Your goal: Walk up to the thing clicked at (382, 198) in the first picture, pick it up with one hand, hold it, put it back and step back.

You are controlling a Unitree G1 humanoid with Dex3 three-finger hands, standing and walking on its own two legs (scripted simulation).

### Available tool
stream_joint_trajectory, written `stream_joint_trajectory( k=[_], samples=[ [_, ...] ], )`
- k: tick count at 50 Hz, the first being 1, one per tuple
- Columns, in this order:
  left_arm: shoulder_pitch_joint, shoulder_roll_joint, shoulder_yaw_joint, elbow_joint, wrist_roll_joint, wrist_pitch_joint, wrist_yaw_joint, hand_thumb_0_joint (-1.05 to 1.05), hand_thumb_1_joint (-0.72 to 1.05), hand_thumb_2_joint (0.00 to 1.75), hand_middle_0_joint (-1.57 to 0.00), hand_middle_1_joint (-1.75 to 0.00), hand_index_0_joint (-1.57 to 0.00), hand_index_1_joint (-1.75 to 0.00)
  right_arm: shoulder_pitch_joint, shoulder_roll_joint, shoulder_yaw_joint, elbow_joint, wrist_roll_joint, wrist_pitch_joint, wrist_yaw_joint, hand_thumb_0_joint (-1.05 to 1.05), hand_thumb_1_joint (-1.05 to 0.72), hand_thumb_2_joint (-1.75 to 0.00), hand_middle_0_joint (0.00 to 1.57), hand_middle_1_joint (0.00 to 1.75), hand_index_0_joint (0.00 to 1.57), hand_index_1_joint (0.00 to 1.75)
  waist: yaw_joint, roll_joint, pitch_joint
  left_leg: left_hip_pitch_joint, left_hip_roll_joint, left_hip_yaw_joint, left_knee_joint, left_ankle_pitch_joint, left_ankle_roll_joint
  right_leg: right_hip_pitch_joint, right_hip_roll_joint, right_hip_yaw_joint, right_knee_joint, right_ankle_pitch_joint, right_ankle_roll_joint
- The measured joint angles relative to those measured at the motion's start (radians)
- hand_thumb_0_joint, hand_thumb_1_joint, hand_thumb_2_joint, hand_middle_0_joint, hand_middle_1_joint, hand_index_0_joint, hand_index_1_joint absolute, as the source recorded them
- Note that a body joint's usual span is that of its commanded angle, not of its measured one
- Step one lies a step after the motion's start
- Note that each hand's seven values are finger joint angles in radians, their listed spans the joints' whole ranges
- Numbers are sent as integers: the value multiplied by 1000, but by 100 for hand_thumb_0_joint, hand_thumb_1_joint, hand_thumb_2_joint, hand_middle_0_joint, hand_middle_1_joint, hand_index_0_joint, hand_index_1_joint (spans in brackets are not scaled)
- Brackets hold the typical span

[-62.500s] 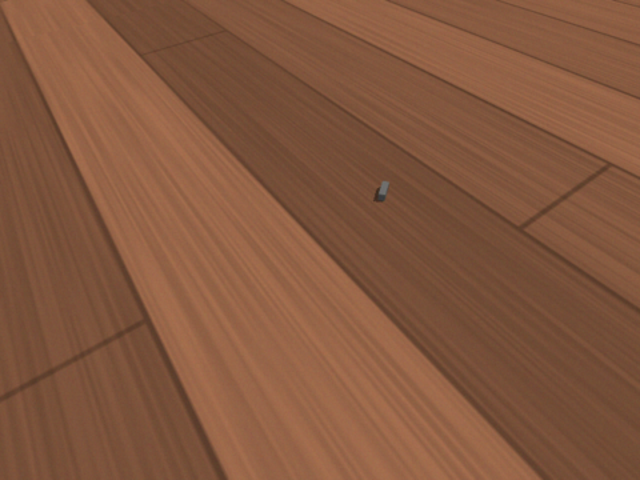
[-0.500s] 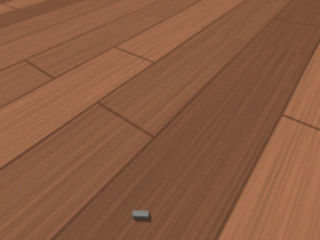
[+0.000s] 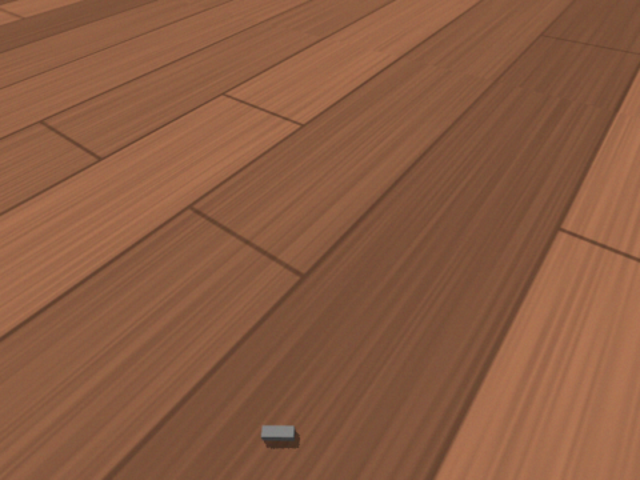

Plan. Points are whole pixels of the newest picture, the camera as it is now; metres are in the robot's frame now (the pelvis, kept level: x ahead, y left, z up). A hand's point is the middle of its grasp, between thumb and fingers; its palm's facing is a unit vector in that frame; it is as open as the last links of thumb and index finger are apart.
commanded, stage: stand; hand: left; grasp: from above
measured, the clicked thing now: (278, 433) +0.40 +0.18 -0.76
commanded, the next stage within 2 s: step back in 0.90 s
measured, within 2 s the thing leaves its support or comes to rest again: neither
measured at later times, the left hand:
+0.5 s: hand out of the picture +0.07 +0.24 -0.16, palm faces +0.00 -0.94 -0.34, open 7.4 cm
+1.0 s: hand out of the picture +0.08 +0.25 -0.16, palm faces -0.01 -0.93 -0.36, open 7.4 cm
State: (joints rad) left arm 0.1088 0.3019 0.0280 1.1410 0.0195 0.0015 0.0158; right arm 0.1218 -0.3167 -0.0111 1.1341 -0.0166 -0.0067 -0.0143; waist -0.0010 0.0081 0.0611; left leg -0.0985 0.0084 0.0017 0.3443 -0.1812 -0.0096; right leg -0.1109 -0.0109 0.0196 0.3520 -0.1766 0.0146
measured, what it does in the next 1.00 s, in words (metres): stands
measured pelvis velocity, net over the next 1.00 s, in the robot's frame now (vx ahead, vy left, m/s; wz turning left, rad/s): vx -0.01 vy -0.01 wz -0.01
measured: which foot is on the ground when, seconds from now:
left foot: down 0.00-1.00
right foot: down 0.00-1.00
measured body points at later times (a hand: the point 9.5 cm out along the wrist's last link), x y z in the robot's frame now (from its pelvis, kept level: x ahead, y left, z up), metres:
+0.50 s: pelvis +0.00 +0.00 +0.00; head +0.00 -0.01 +0.45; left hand +0.07 +0.29 -0.13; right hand +0.07 -0.30 -0.14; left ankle +0.01 +0.12 -0.75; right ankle +0.01 -0.13 -0.75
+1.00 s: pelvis -0.01 -0.01 +0.00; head +0.02 -0.01 +0.44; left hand +0.08 +0.30 -0.13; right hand +0.07 -0.31 -0.14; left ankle +0.01 +0.12 -0.75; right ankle +0.01 -0.13 -0.75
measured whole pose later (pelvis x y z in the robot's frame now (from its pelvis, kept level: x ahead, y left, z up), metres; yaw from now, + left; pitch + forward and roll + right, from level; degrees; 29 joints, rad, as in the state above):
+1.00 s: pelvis -0.01 -0.01 +0.00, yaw -1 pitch -2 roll +0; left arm 0.10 0.35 0.03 1.08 -0.01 0.01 0.01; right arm 0.08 -0.35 -0.02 1.09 0.01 0.01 0.00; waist -0.01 0.00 0.10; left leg -0.17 0.02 0.01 0.42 -0.21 -0.01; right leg -0.19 0.00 0.03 0.43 -0.20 0.00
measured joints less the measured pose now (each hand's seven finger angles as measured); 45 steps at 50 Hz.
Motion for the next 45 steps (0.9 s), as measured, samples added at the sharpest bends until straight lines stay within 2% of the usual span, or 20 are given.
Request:
stream_joint_trajectory(
  k=[45],
  samples=[
    [9, 24, -15, -4, -6, -6, -11, 0, 90, 89, -21, -30, -20, -30, -1, -17, 3, 9, 4, 0, 12, 0, -90, -90, 20, 30, 20, 29, -3, -3, -4, 5, 8, 4, -23, 5, -8, -5, 8, 3, -6, -2, -9]
  ],
)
